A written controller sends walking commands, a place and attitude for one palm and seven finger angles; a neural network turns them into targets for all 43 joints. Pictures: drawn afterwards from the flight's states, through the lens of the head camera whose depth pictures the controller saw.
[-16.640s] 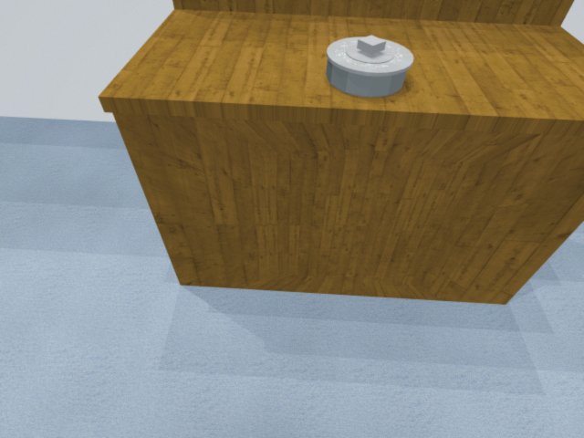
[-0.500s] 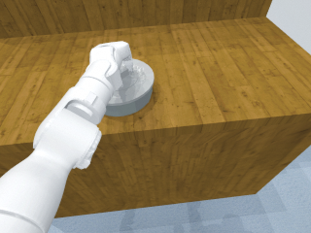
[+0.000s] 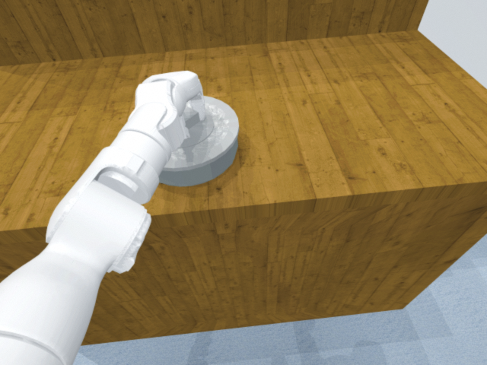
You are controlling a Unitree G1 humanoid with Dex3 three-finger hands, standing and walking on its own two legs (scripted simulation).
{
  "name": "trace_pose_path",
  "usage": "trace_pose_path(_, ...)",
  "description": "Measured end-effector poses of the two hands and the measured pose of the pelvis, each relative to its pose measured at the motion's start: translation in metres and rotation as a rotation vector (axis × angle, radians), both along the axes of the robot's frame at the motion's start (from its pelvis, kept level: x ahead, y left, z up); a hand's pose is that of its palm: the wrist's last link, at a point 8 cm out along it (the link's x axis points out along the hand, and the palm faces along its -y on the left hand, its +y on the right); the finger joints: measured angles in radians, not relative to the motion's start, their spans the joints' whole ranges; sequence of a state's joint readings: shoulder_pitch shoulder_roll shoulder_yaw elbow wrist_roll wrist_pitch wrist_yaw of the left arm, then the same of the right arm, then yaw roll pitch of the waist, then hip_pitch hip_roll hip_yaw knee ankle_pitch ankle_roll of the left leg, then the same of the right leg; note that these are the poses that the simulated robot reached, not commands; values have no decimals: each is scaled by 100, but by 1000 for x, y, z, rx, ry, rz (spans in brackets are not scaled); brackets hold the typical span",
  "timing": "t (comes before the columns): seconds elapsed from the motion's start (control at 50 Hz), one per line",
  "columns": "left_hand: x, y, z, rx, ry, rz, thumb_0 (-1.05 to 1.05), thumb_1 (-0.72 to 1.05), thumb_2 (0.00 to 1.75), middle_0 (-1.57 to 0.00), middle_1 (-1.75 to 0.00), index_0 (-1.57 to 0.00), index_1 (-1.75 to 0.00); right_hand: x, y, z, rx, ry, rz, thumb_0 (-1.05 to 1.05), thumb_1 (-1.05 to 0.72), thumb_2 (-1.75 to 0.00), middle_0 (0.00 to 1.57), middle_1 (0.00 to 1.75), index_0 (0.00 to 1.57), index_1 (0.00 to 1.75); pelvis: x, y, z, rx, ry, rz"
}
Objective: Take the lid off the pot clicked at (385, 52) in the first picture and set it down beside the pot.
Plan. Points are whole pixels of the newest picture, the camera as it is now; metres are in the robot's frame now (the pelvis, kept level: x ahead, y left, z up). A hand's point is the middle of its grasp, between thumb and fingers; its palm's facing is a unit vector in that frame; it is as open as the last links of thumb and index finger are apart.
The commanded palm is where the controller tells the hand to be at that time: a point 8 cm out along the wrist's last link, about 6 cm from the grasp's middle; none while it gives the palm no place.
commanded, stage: close the fingers and squeeze the knob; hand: left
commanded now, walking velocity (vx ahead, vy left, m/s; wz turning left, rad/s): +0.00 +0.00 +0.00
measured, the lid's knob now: (181, 118) +0.51 +0.10 +0.15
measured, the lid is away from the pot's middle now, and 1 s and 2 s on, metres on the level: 0.00 0.00 0.01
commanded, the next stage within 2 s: lift the lid straight up in 0.68 s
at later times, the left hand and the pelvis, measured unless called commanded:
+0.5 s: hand (181, 121) +0.47 +0.09 +0.17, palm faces -0.37 -0.07 -0.93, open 8.0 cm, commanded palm +0.48 +0.09 +0.22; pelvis +0.00 +0.00 +0.00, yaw +0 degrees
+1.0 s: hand (179, 117) +0.47 +0.09 +0.18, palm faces -0.36 -0.10 -0.93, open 7.9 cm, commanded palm +0.47 +0.10 +0.24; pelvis +0.00 +0.01 +0.00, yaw -1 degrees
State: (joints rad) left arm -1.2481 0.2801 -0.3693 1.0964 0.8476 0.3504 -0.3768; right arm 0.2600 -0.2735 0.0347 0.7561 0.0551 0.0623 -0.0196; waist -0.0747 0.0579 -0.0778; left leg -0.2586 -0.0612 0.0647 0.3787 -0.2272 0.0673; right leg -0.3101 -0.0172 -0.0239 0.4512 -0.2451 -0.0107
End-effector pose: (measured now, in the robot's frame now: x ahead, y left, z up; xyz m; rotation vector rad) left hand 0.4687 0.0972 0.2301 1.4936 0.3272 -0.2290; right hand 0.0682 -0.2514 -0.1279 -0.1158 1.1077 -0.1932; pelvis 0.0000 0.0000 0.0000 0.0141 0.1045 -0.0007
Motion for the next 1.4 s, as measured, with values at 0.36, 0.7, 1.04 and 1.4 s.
trace_pose_path(0.36,4,-2,0,-2,25,4,1,18,87,-52,-90,-61,-97,5,2,1,-14,1,0,0,-91,-90,20,30,20,30,1,2,0,-1,11,3)
trace_pose_path(0.7,6,-2,0,-3,30,12,2,16,87,-53,-92,-64,-97,-28,-2,1,-41,47,-43,0,-90,-90,20,30,20,30,-5,5,-1,-2,19,-6)
trace_pose_path(1.04,5,3,8,-25,8,-4,4,16,87,-54,-92,-66,-96,-28,1,1,-31,10,-46,1,-90,-90,20,30,20,30,-4,5,0,-2,12,-12)
trace_pose_path(1.4,3,-4,39,-14,-28,3,5,20,89,-53,-90,-73,-100,5,4,4,-19,-52,11,0,-90,-90,20,30,20,30,-1,4,0,-1,8,4)
